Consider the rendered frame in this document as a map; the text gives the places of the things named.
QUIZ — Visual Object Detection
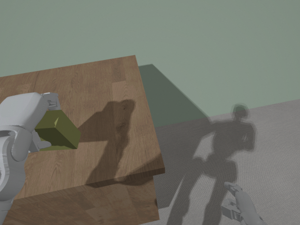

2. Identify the robot left forearm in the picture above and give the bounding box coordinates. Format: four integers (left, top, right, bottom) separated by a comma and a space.
0, 126, 33, 225

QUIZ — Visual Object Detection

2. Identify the robot left hand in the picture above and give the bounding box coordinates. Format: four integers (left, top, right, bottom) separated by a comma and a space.
0, 92, 61, 153

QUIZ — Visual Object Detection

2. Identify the sponge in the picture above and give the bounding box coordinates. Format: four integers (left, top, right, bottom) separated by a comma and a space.
35, 110, 81, 151

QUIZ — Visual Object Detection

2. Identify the robot right hand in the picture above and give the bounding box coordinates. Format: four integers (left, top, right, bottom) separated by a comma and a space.
221, 182, 257, 222

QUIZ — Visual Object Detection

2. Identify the robot right forearm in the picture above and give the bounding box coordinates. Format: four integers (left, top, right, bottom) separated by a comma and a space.
240, 211, 267, 225

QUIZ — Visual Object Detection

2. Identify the table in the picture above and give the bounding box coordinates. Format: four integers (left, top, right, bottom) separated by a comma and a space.
0, 55, 165, 225

